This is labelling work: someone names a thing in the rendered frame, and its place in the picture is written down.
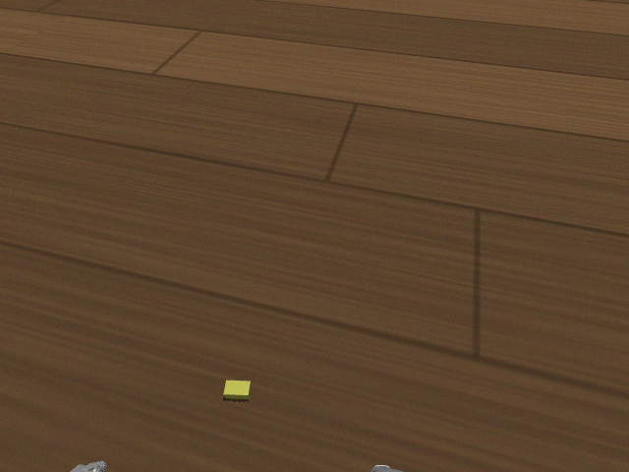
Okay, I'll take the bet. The small box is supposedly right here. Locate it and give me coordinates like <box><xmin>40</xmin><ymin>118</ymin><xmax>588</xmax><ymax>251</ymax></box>
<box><xmin>223</xmin><ymin>381</ymin><xmax>252</xmax><ymax>399</ymax></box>

